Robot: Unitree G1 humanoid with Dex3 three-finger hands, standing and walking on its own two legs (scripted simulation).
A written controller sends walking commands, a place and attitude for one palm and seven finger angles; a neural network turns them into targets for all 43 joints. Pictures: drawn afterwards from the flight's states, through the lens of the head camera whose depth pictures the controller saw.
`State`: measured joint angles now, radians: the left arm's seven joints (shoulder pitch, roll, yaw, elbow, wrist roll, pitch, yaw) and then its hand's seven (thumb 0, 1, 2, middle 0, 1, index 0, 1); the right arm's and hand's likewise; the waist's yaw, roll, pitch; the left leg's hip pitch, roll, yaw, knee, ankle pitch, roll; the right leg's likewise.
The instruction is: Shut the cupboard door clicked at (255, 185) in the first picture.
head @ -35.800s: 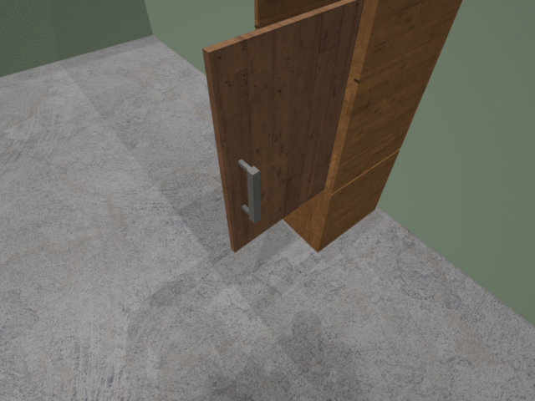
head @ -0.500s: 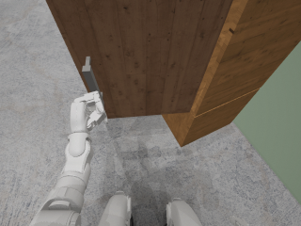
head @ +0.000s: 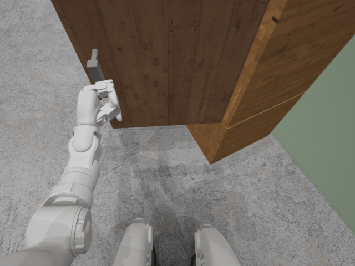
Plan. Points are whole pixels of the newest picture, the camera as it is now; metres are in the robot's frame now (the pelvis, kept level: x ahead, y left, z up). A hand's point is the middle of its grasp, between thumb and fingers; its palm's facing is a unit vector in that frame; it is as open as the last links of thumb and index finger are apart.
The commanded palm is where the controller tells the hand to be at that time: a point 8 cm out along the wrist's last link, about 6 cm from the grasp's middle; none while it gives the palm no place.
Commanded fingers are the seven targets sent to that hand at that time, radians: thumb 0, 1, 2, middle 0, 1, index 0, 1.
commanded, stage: push the door shut along its arc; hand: left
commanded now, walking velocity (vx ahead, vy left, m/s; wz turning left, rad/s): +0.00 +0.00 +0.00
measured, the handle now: (104, 84) +0.53 +0.17 +0.04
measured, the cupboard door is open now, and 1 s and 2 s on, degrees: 67 50 45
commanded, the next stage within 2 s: pull the fist back off the door in 1.22 s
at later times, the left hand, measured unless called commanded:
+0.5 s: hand (122, 88) +0.51 +0.12 +0.05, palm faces -0.13 -0.99 -0.06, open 3.1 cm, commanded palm +0.52 +0.15 +0.04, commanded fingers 0.00 0.90 0.90 -1.30 -1.50 -1.30 -1.50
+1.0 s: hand (140, 67) +0.58 +0.08 +0.05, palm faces -0.28 -0.96 -0.03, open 3.1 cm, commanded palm +0.58 +0.11 +0.04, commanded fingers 0.00 0.90 0.90 -1.30 -1.50 -1.30 -1.50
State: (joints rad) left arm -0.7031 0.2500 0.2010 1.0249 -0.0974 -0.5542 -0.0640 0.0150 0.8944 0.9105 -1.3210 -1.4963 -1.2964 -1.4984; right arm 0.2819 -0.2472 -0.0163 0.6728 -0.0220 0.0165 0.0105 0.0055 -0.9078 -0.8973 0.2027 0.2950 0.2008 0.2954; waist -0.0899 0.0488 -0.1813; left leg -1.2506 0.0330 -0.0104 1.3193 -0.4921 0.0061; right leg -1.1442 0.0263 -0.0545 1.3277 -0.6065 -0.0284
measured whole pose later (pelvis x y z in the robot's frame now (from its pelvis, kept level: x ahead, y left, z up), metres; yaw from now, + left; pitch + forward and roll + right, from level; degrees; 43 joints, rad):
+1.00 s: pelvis -0.01 +0.01 -0.04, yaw -4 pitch +33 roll -6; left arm -1.25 0.54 0.28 1.30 0.00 -0.34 -0.27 0.02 0.90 0.90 -1.30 -1.50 -1.30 -1.50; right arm 0.38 -0.25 0.05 0.66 -0.03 -0.02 0.04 0.00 -0.91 -0.90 0.20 0.30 0.20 0.30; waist -0.27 0.08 -0.16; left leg -1.53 0.07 -0.04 1.47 -0.52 0.03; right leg -1.40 0.06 -0.08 1.43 -0.61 -0.02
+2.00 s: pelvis +0.02 -0.01 +0.00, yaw -1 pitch +30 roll -2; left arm -0.97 0.23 0.29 1.16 0.06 -0.51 0.24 0.02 0.90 0.90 -1.30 -1.50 -1.29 -1.50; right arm 0.40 -0.24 -0.03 0.67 -0.10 0.05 0.12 0.00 -0.91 -0.90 0.20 0.29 0.20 0.30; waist -0.20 0.06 -0.18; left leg -1.33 0.06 -0.02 1.32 -0.52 -0.01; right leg -1.23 0.06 -0.05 1.32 -0.62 -0.04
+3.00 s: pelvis +0.04 +0.00 +0.11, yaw +0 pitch +5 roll +0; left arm 0.00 0.25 0.02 0.20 -0.07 -0.15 0.06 0.02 0.89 0.90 -1.13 -1.31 -1.13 -1.31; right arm 0.20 -0.24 0.01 0.54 0.06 0.10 -0.08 0.01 -0.91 -0.90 0.20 0.29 0.20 0.29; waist -0.02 0.04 -0.08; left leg -0.46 0.01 0.04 0.70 -0.32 0.01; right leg -0.38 0.01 0.00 0.70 -0.41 -0.01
